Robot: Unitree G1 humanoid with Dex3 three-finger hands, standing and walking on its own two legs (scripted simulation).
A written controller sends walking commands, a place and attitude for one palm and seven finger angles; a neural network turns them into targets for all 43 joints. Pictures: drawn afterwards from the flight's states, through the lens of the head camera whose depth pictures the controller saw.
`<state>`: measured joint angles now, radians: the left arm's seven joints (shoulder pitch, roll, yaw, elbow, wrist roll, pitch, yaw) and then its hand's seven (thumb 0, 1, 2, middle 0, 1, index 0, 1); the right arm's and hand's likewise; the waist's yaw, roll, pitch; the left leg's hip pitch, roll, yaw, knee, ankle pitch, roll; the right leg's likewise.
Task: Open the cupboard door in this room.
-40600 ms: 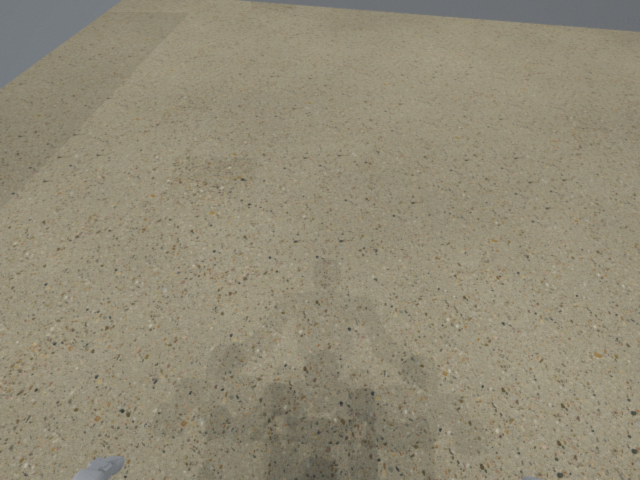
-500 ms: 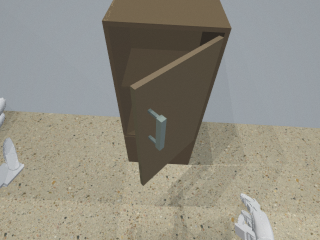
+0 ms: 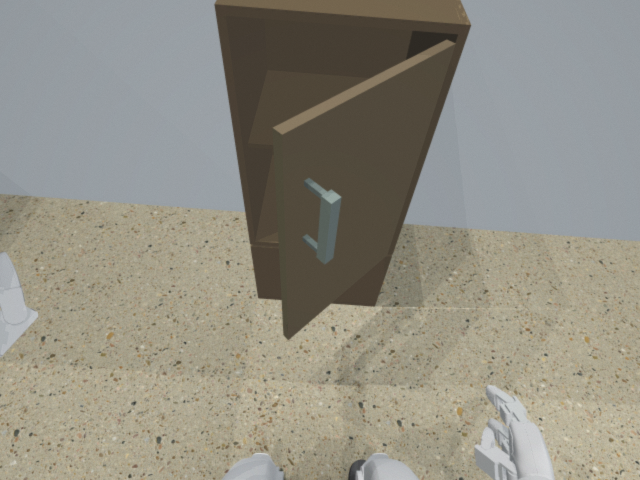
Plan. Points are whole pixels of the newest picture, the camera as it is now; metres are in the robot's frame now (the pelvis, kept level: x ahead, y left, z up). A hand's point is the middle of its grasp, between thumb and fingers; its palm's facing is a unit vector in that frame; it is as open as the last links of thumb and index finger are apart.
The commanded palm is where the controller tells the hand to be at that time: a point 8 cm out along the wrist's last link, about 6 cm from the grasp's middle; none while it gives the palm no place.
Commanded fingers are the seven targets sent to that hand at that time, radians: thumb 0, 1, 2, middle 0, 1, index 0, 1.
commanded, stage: step back with the hand held close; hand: left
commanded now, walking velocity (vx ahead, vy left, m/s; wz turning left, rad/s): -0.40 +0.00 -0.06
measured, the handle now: (318, 222) +0.47 +0.02 +0.02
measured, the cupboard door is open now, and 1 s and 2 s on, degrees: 47 47 47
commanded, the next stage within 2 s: stop stepping back and stand still in 0.36 s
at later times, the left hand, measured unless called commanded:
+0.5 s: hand out of the picture +0.15 +0.24 +0.18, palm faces +0.25 -0.81 -0.54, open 7.4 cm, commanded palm +0.08 +0.29 +0.20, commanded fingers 0.00 0.90 0.90 -0.20 -0.30 -0.20 -0.30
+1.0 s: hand out of the picture +0.06 +0.22 +0.18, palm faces +0.38 -0.82 -0.43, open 7.4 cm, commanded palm +0.00 +0.26 +0.20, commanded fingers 0.00 0.90 0.90 -0.20 -0.30 -0.20 -0.30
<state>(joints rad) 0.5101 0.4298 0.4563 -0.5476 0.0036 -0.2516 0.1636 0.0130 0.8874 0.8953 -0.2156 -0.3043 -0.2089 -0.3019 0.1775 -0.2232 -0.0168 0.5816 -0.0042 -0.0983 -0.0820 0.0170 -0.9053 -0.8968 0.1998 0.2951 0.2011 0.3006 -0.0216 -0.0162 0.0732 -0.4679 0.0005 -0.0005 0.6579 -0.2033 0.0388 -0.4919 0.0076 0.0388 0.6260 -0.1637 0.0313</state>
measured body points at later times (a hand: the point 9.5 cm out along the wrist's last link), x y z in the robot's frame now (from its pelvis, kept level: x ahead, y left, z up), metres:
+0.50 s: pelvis -0.08 +0.00 +0.03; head -0.02 +0.03 +0.48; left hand +0.13 +0.28 +0.21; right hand +0.12 -0.24 -0.03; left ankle -0.03 +0.09 -0.72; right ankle -0.12 -0.12 -0.67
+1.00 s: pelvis -0.16 -0.03 +0.02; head -0.18 -0.02 +0.47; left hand +0.03 +0.26 +0.20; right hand -0.06 -0.30 -0.06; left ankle -0.14 +0.09 -0.72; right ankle -0.18 -0.12 -0.72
